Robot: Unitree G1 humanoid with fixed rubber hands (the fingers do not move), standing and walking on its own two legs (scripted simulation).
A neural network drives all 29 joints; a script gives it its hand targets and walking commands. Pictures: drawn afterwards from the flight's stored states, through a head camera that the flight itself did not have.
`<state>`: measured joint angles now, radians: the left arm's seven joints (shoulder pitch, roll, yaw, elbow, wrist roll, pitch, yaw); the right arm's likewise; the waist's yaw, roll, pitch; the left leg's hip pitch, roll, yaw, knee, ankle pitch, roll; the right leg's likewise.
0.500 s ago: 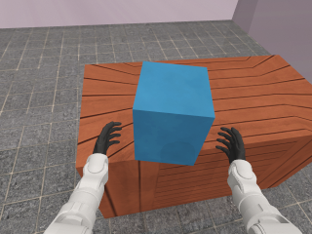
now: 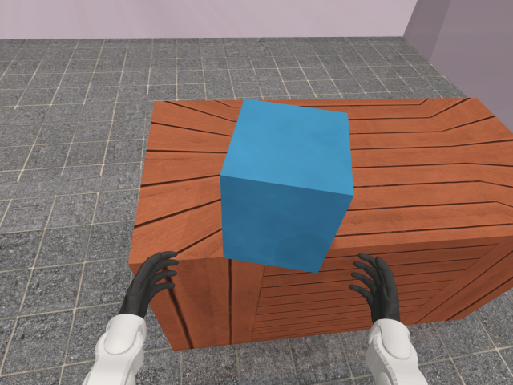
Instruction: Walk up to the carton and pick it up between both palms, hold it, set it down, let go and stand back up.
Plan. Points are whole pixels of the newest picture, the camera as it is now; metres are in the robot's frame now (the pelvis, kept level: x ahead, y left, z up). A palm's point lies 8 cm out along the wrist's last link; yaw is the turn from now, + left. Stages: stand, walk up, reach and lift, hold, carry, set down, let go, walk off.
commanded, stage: set down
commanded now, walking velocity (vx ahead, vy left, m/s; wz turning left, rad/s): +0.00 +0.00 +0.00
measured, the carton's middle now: (282, 189) +0.47 -0.02 +0.01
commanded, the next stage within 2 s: none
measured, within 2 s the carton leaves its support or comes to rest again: neither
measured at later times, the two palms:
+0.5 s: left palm (137, 321) +0.21 +0.21 -0.03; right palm (396, 340) +0.20 -0.19 -0.03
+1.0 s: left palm (135, 331) +0.20 +0.21 -0.04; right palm (402, 343) +0.20 -0.20 -0.03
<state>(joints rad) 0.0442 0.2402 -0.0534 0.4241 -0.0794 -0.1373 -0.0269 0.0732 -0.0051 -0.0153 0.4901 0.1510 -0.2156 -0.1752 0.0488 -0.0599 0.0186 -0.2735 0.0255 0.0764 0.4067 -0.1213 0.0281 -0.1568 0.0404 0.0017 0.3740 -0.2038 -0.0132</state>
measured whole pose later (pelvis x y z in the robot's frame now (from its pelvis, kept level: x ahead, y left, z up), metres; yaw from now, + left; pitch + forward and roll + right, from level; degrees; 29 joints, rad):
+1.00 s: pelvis +0.02 -0.01 +0.00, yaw +0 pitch -1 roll +0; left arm 0.21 0.27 -0.05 0.33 -0.12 0.02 -0.03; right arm 0.29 -0.05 -0.02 0.36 0.08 -0.13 -0.09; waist 0.05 -0.04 0.03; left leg -0.22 0.02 0.08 0.36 -0.12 0.01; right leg -0.12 0.04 0.00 0.37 -0.23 -0.03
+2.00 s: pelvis +0.02 -0.02 +0.00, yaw +0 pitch -1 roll +0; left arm 0.22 0.25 -0.05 0.44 -0.12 0.11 0.01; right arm 0.23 -0.13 -0.02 0.56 0.00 -0.15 -0.01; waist 0.03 -0.01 0.06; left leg -0.21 0.02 0.08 0.35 -0.13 0.01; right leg -0.12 0.04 0.00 0.37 -0.24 -0.03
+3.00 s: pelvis +0.04 +0.00 +0.00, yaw +0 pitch +0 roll -1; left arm 0.23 0.40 -0.05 0.58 -0.06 0.01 -0.01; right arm 0.22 -0.35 -0.02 0.70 -0.03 -0.03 0.02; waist 0.01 0.00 -0.06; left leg -0.25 0.03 0.07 0.48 -0.22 0.02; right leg -0.11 0.04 0.00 0.39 -0.27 -0.02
